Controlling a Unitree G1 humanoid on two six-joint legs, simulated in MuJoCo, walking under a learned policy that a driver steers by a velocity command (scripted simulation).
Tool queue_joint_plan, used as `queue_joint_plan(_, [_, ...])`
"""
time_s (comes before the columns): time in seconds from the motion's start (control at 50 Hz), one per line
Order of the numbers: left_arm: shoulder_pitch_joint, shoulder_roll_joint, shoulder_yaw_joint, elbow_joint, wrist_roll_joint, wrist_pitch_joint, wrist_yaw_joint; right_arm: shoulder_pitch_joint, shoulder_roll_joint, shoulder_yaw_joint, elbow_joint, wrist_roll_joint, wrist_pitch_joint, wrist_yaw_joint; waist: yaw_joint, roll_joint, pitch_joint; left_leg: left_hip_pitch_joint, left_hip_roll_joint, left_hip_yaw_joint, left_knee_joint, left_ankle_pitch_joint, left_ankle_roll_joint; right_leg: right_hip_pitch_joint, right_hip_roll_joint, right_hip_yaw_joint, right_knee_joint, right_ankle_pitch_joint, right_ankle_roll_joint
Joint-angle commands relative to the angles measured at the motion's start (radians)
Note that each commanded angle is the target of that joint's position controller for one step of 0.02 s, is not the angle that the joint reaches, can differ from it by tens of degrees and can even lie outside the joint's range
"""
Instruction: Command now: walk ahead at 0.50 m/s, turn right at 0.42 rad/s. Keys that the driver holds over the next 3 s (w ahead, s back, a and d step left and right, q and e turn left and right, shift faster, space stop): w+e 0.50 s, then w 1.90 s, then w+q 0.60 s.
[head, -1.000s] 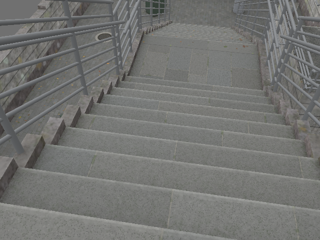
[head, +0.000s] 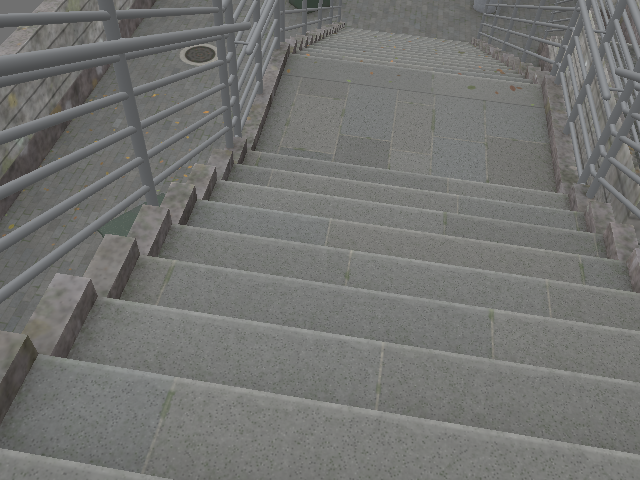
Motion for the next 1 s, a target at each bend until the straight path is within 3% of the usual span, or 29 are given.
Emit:
queue_joint_plan(0.02, [0.129, 0.028, 0.014, 0.005, 0.000, 0.021, -0.014, 0.040, -0.151, -0.030, -0.055, -0.003, -0.015, -0.008, 0.043, 0.134, -0.043, -0.002, 0.328, -0.252, -0.190, 0.503, 0.125, -0.011, -0.018, 0.020, 0.010, 0.156, -0.016])
queue_joint_plan(0.06, [-0.056, 0.034, 0.022, -0.054, -0.004, 0.016, -0.028, 0.077, -0.084, -0.016, -0.033, 0.007, -0.015, -0.010, 0.005, 0.102, 0.030, 0.083, 0.284, -0.233, -0.183, 0.200, 0.078, -0.160, -0.046, 0.101, -0.135, 0.318, -0.037])
queue_joint_plan(0.12, [-0.170, 0.041, 0.031, -0.084, 0.000, -0.006, -0.038, 0.159, -0.097, -0.012, -0.019, -0.017, -0.027, -0.023, -0.052, 0.099, 0.081, 0.188, 0.320, -0.265, -0.121, 0.111, 0.073, -0.278, -0.010, 0.125, -0.226, 0.400, -0.046])
queue_joint_plan(0.16, [-0.229, 0.031, 0.025, -0.115, -0.002, -0.022, -0.054, 0.107, -0.101, -0.008, -0.038, -0.015, -0.036, -0.030, -0.032, 0.062, 0.105, 0.000, 0.288, -0.162, -0.073, 0.045, 0.053, -0.082, 0.005, 0.041, -0.424, 0.637, -0.044])
queue_joint_plan(0.22, [-0.325, -0.009, 0.003, -0.132, -0.029, -0.035, -0.080, 0.106, -0.120, -0.007, -0.049, -0.025, -0.031, -0.035, -0.101, 0.073, 0.112, -0.073, 0.259, -0.074, -0.020, -0.102, 0.022, 0.116, 0.016, -0.056, -0.601, 0.742, -0.030])
queue_joint_plan(0.26, [-0.394, -0.010, -0.006, -0.151, -0.044, -0.039, -0.076, 0.165, -0.116, -0.008, -0.031, -0.030, -0.014, -0.043, -0.164, 0.077, 0.181, 0.034, 0.269, -0.068, 0.056, -0.019, 0.026, 0.081, 0.000, -0.088, -0.727, 0.685, -0.026])
queue_joint_plan(0.32, [-0.351, 0.016, -0.008, -0.137, -0.022, -0.043, -0.055, 0.219, -0.135, -0.020, 0.012, -0.029, 0.029, -0.069, -0.166, 0.104, 0.197, 0.113, 0.285, -0.049, 0.235, 0.316, 0.038, 0.182, -0.013, -0.127, -0.846, 0.460, -0.059])
queue_joint_plan(0.36, [-0.028, 0.064, 0.018, -0.017, -0.030, -0.045, -0.034, 0.180, -0.154, -0.020, 0.016, -0.032, 0.052, -0.074, -0.013, 0.123, -0.002, 0.094, 0.264, -0.031, 0.627, 0.499, 0.050, 0.550, -0.004, -0.119, -0.874, 0.471, -0.097])
queue_joint_plan(0.38, [0.149, 0.113, 0.037, 0.047, -0.008, -0.044, -0.033, 0.124, -0.170, -0.025, -0.002, -0.016, 0.044, -0.061, 0.098, -0.007, -0.103, -0.031, 0.189, 0.044, 0.916, 0.374, 0.025, 0.811, 0.042, -0.185, -0.893, 0.561, -0.100])
queue_joint_plan(0.4, [0.188, 0.221, 0.062, 0.063, 0.006, -0.043, -0.038, 0.183, -0.103, -0.025, -0.023, -0.002, 0.043, -0.054, 0.054, -0.237, -0.150, -0.483, 0.049, 0.064, 1.399, -0.535, -0.016, 1.160, -0.105, -0.039, -0.571, 0.984, -0.195])
queue_joint_plan(0.42, [0.244, 0.259, 0.065, 0.042, -0.051, -0.035, -0.037, 0.155, -0.129, -0.018, -0.116, 0.026, 0.039, -0.052, 0.089, -0.194, -0.386, -0.717, 0.077, -0.067, 1.537, -0.551, -0.036, 1.392, -0.267, 0.210, -0.421, 1.081, -0.318])
queue_joint_plan(0.44, [0.269, 0.240, 0.059, 0.012, -0.064, -0.021, -0.021, 0.050, -0.147, -0.019, -0.174, 0.031, 0.034, -0.054, 0.147, -0.096, -0.453, -0.807, 0.092, -0.105, 1.495, -0.474, -0.062, 1.369, -0.338, 0.347, -0.598, 0.803, -0.364])
queue_joint_plan(0.46, [0.252, 0.237, 0.052, 0.012, -0.045, -0.006, 0.011, -0.063, -0.115, -0.005, -0.234, 0.015, 0.029, -0.054, 0.131, -0.114, -0.357, -0.926, 0.063, -0.117, 1.425, -0.399, -0.079, 1.237, -0.379, 0.497, -0.804, 0.284, -0.399])
queue_joint_plan(0.48, [0.145, 0.164, 0.032, -0.014, -0.044, -0.008, 0.011, -0.080, -0.150, -0.012, -0.202, -0.021, 0.042, -0.054, 0.079, 0.050, -0.181, -0.873, 0.116, -0.156, 1.276, -0.257, -0.059, 0.988, -0.324, 0.445, -0.878, 0.023, -0.336])
queue_joint_plan(0.5, [0.114, 0.151, 0.024, -0.025, -0.032, -0.022, 0.009, -0.040, -0.136, -0.011, -0.199, -0.039, 0.059, -0.049, 0.037, -0.003, -0.126, -0.779, 0.126, -0.180, 1.212, -0.263, -0.062, 0.777, -0.355, 0.517, -0.861, 0.011, -0.368])
queue_joint_plan(0.52, [0.060, 0.075, -0.008, -0.019, -0.022, -0.045, -0.003, -0.016, -0.137, -0.013, -0.174, -0.034, 0.070, -0.050, -0.040, 0.117, -0.025, -0.670, 0.155, -0.224, 0.963, -0.042, -0.068, 0.541, -0.287, 0.400, -0.844, 0.046, -0.301])
queue_joint_plan(0.54, [-0.004, 0.089, -0.013, -0.044, -0.030, -0.065, -0.005, -0.060, -0.096, -0.001, -0.196, -0.030, 0.084, -0.045, -0.079, 0.095, 0.037, -0.503, 0.134, -0.202, 0.751, 0.061, -0.086, 0.300, -0.205, 0.324, -0.915, 0.054, -0.268])
queue_joint_plan(0.56, [-0.020, 0.108, -0.010, -0.028, -0.042, -0.074, 0.002, -0.092, -0.097, -0.004, -0.204, -0.037, 0.086, -0.034, -0.094, 0.071, 0.039, -0.375, 0.124, -0.184, 0.563, 0.160, -0.116, 0.210, -0.133, 0.273, -0.949, 0.096, -0.247])
queue_joint_plan(0.6, [0.024, 0.144, 0.002, -0.004, -0.060, -0.084, 0.006, -0.012, -0.077, 0.003, -0.158, -0.052, 0.093, -0.022, -0.109, -0.022, -0.063, -0.240, 0.107, -0.157, 0.474, 0.288, -0.124, 0.255, -0.113, 0.207, -0.894, 0.396, -0.246])
queue_joint_plan(0.62, [0.045, 0.152, 0.009, -0.001, -0.050, -0.085, -0.004, 0.067, -0.087, -0.005, -0.116, -0.030, 0.097, -0.020, -0.120, -0.058, -0.106, -0.226, 0.098, -0.154, 0.537, 0.411, -0.105, 0.300, -0.116, 0.198, -0.847, 0.447, -0.237])
queue_joint_plan(0.64, [0.081, 0.135, 0.006, -0.001, -0.055, -0.078, -0.007, 0.037, -0.110, -0.010, -0.118, -0.015, 0.101, -0.017, -0.100, -0.028, -0.096, -0.263, 0.109, -0.171, 0.524, 0.409, -0.085, 0.329, -0.115, 0.215, -0.840, 0.381, -0.234])
queue_joint_plan(0.66, [0.156, 0.094, 0.002, 0.035, -0.055, -0.079, 0.000, -0.106, -0.157, -0.034, -0.172, -0.012, 0.095, -0.014, -0.051, 0.009, -0.022, -0.476, 0.134, -0.234, 0.430, 0.548, -0.075, 0.456, -0.099, 0.274, -0.791, 0.089, -0.241])
queue_joint_plan(0.7, [0.244, 0.093, 0.004, 0.032, -0.037, -0.073, 0.005, -0.270, -0.156, -0.044, -0.218, -0.028, 0.092, 0.000, 0.030, 0.005, 0.040, -0.703, 0.140, -0.272, 0.341, 0.520, -0.070, 0.598, -0.130, 0.409, -0.782, -0.247, -0.272])
queue_joint_plan(0.74, [0.254, 0.089, 0.004, 0.020, -0.039, -0.084, 0.021, -0.327, -0.141, -0.046, -0.248, -0.034, 0.083, 0.014, 0.029, 0.038, 0.085, -0.691, 0.123, -0.287, 0.201, 0.628, -0.088, 0.529, -0.126, 0.438, -0.754, -0.410, -0.280])
queue_joint_plan(0.82, [0.233, 0.082, -0.009, -0.008, -0.037, -0.098, 0.026, -0.353, -0.109, -0.041, -0.256, -0.042, 0.074, 0.041, 0.041, 0.005, 0.072, -0.458, 0.073, -0.247, 0.128, 0.762, -0.069, 0.362, -0.071, 0.364, -0.640, -0.377, -0.246])
queue_joint_plan(0.9, [0.268, 0.094, -0.014, -0.028, -0.006, -0.081, 0.047, -0.459, -0.078, -0.022, -0.309, -0.015, 0.057, 0.051, 0.127, -0.009, 0.114, -0.366, 0.036, -0.208, -0.100, 0.673, -0.071, 0.390, -0.021, 0.297, -0.517, -0.226, -0.200])
queue_joint_plan(0.96, [0.286, 0.095, -0.018, -0.009, -0.001, -0.065, 0.066, -0.388, -0.094, -0.025, -0.288, 0.015, 0.036, 0.036, 0.132, -0.035, 0.117, -0.222, 0.073, -0.225, -0.281, 0.654, -0.053, 0.456, -0.032, 0.296, -0.382, -0.064, -0.176])
queue_joint_plan(0.98, [0.295, 0.102, -0.016, 0.003, 0.001, -0.061, 0.069, -0.293, -0.112, -0.034, -0.251, 0.025, 0.035, 0.024, 0.097, -0.009, 0.103, -0.144, 0.080, -0.210, -0.331, 0.631, -0.045, 0.476, -0.031, 0.271, -0.273, 0.016, -0.173])
queue_joint_plan(1.0, [0.289, 0.113, -0.013, 0.013, 0.003, -0.056, 0.070, -0.088, -0.140, -0.048, -0.175, 0.021, 0.036, 0.013, -0.001, 0.035, 0.043, 0.049, 0.101, -0.198, -0.432, 0.692, -0.026, 0.448, -0.004, 0.228, -0.056, 0.051, -0.168])
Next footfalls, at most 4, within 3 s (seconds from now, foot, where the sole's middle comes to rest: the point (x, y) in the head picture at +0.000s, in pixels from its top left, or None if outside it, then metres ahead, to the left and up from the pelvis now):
0.38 right None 0.33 -0.16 -0.92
1.02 left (339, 439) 0.73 -0.05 -1.09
1.66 right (450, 390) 0.97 -0.41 -1.25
2.24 left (409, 318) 1.35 -0.34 -1.42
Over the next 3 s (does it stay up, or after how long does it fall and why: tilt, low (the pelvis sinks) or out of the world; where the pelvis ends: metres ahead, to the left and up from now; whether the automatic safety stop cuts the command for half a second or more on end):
stays up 1.54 -0.58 -0.82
